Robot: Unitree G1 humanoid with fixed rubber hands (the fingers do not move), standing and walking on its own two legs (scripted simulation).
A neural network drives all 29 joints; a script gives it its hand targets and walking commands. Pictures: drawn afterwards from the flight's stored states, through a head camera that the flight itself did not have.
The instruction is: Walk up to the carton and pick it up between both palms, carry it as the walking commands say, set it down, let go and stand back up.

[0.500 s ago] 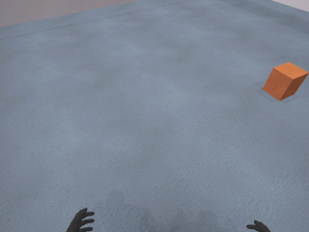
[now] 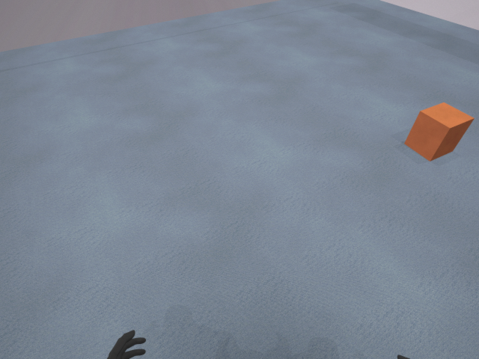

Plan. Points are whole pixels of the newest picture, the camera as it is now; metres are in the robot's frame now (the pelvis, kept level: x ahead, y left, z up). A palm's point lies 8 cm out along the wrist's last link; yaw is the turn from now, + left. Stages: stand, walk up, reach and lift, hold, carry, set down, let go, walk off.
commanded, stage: walk up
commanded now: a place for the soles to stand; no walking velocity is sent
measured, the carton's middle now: (436, 131) +1.55 -1.14 -0.63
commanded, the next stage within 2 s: none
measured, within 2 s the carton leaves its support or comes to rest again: neither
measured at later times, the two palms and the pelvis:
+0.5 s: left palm out of the picture +0.13 +0.20 -0.07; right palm out of the picture +0.12 -0.46 -0.10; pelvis +0.06 -0.12 +0.00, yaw -11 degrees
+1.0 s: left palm (209, 244) +0.38 +0.11 -0.08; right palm out of the picture +0.29 -0.52 -0.07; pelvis +0.23 -0.17 +0.01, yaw -15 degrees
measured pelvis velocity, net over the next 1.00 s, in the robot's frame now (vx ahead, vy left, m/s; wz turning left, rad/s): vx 0.23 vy -0.17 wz -0.26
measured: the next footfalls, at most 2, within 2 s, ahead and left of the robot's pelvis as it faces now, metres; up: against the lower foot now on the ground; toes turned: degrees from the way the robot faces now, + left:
right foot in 0.32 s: +0.08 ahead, -0.18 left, +0.00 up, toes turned -9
left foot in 0.76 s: +0.36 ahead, -0.04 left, +0.00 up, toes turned -7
